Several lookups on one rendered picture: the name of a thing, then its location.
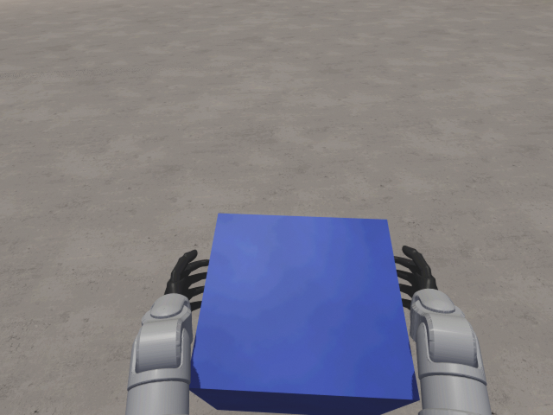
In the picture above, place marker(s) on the right robot forearm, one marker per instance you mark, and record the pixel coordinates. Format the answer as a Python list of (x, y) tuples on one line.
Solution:
[(449, 361)]

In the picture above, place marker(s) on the robot right hand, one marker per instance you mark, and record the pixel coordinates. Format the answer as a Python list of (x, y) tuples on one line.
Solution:
[(420, 278)]

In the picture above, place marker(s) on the carton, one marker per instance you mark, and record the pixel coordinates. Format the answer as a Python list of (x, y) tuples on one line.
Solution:
[(302, 315)]

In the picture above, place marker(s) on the robot left hand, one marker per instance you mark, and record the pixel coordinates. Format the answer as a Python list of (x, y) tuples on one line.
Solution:
[(180, 281)]

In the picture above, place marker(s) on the left robot forearm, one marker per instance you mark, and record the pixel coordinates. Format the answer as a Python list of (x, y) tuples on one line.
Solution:
[(160, 361)]

